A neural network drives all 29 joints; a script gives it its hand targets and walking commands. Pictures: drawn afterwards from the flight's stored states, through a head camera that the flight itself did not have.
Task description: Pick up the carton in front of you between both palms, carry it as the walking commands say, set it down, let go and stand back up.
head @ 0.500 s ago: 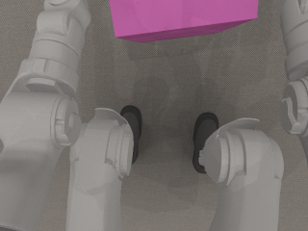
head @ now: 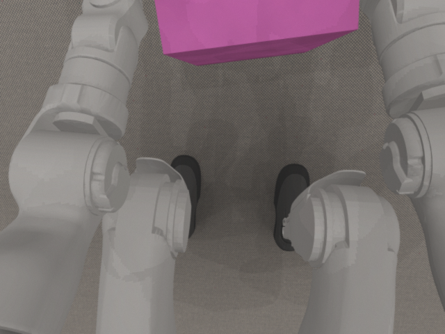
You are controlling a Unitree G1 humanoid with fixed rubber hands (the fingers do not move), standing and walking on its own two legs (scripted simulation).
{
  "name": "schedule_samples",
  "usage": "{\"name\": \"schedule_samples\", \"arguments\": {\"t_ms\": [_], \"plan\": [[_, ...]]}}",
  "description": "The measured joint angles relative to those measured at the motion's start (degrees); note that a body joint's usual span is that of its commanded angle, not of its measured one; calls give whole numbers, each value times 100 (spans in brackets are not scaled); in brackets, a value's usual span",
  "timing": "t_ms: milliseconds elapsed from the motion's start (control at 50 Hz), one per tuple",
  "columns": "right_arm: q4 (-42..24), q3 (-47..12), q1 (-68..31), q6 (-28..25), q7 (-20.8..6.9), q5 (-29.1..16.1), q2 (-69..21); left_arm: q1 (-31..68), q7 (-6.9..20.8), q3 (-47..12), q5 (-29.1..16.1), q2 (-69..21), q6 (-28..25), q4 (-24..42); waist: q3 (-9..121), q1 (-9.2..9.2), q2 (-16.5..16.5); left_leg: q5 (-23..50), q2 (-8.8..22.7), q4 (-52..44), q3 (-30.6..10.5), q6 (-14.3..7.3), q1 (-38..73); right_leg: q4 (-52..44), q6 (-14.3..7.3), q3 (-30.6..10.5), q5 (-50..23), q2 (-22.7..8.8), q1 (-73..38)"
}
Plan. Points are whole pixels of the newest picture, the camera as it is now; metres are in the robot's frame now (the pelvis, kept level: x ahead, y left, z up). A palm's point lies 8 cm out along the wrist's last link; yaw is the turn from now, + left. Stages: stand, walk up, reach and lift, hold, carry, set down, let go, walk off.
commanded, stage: reach and lift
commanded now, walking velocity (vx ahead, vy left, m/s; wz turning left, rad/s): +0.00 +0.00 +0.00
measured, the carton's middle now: out of the picture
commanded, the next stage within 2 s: none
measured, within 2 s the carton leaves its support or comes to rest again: leaves its support in 0.26 s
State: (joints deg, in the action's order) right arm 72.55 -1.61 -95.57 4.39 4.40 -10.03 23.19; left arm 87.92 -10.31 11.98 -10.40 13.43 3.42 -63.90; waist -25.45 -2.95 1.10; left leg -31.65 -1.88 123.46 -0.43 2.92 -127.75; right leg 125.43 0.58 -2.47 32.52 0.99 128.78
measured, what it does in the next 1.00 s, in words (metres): rises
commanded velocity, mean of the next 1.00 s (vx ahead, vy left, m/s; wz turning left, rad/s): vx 0.00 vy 0.00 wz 0.00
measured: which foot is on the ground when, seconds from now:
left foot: down 0.00-1.00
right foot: down 0.00-1.00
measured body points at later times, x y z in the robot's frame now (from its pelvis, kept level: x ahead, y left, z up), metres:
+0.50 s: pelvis +0.01 +0.01 +0.02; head +0.32 -0.03 +0.34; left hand +0.55 +0.14 -0.07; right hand +0.56 -0.16 -0.08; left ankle +0.12 +0.13 -0.34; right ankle +0.11 -0.12 -0.34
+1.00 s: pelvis +0.01 +0.01 +0.14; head +0.26 -0.01 +0.51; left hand +0.51 +0.14 +0.08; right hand +0.51 -0.16 +0.08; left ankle +0.12 +0.13 -0.34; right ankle +0.11 -0.12 -0.34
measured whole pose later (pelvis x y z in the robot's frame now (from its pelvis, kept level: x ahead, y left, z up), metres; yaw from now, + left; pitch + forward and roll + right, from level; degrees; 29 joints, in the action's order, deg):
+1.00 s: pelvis +0.01 +0.01 +0.14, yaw -3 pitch +43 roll +1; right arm 38.5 24.4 -60.5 24.3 0.2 13.7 1.5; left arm 57.3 -4.0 29.8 12.2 -3.0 24.1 -33.2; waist 9.6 -1.4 0.5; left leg -27.5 -3.1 96.5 -3.0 2.6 -111.9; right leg 96.5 1.9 -3.1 26.9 2.7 112.5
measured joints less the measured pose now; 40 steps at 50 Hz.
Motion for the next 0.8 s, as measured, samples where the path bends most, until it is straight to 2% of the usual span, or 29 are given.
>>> {"name": "schedule_samples", "arguments": {"t_ms": [60,140,220,280,340,360,460,560,640,720,800], "plan": [[53,215,-115,131,-30,297,-45,30,58,330,235,-45,168,93,-45,9,-14,-9,14,45,12,1,16,50,-7,-12,-8,20,3],[-248,606,13,447,-152,631,-132,-48,335,574,520,-13,483,302,42,30,-12,-37,-1,186,-1,8,-86,195,-27,0,23,16,104],[-737,741,370,672,-172,694,-265,-200,393,604,511,23,724,542,180,61,19,-111,-18,305,-38,15,-147,300,-47,36,105,3,147],[-1172,666,770,823,-38,593,-345,-411,254,529,394,-47,881,808,442,51,42,-143,-39,321,-65,29,-242,305,-43,51,141,5,231],[-1672,645,1219,1034,297,527,-531,-778,-145,525,345,-268,1045,1255,824,11,72,-181,-112,267,-140,92,-286,213,-8,54,141,51,273],[-1835,696,1378,1100,293,554,-587,-959,-143,579,366,-339,1107,1440,995,1,80,-192,-143,227,-167,109,-292,158,11,50,134,72,281],[-2366,1225,2032,1414,149,985,-1027,-1818,3,975,763,-735,1352,2127,1981,44,77,-106,-225,-156,-252,209,-205,-289,119,0,29,178,197],[-2225,2072,2289,1564,-111,1755,-1452,-2072,315,1699,1643,-1129,1530,2067,2721,120,-4,-17,-149,-759,-211,50,123,-947,169,-60,-178,247,-120],[-2143,2504,2386,1640,-286,2220,-1609,-2126,457,2067,2218,-1347,1675,2069,2988,113,-89,171,-106,-1284,-183,2,419,-1476,167,-97,-375,265,-409],[-2256,2741,2465,1680,-377,2484,-1755,-2206,562,2195,2453,-1434,1776,2236,3117,108,-132,338,-115,-1707,-184,-2,634,-1883,152,-110,-521,246,-630],[-2534,2821,2601,1744,-410,2577,-1901,-2326,622,2151,2454,-1462,1882,2493,3190,124,-121,444,-148,-2017,-218,6,810,-2187,137,-88,-596,202,-828]]}}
